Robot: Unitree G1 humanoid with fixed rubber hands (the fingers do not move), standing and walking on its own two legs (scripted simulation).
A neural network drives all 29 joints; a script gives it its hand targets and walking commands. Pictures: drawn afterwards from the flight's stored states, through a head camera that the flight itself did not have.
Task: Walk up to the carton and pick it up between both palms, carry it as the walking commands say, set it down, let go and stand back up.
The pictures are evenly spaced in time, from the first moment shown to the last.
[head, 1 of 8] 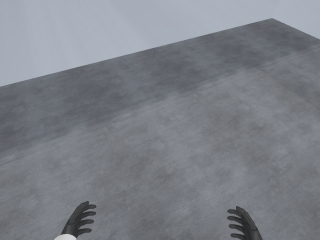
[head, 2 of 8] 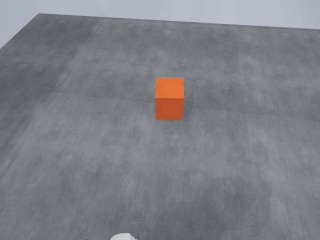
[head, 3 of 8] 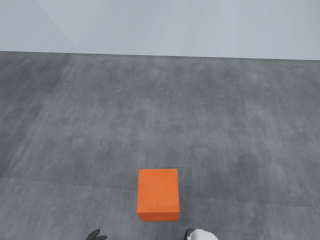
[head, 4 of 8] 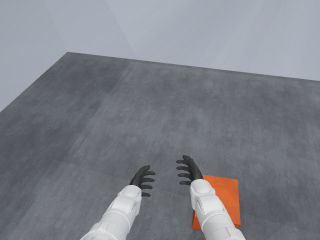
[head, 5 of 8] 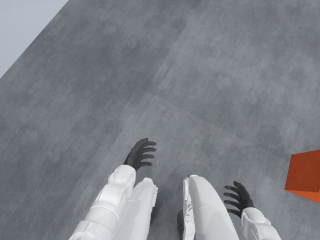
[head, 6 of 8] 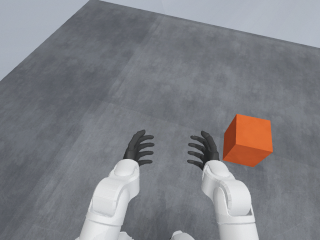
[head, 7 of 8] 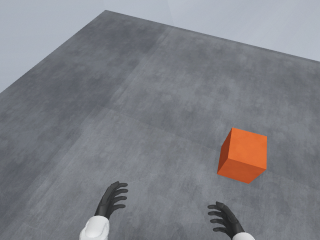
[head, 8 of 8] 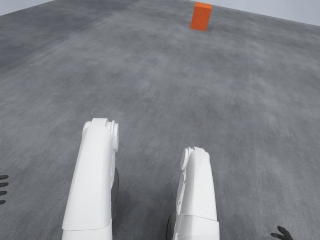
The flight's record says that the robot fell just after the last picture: yes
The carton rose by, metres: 0.00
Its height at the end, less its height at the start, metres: +0.00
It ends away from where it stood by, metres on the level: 0.00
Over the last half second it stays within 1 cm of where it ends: yes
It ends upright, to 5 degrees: yes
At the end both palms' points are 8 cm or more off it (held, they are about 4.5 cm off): yes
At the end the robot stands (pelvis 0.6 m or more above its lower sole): no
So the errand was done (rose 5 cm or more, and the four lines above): no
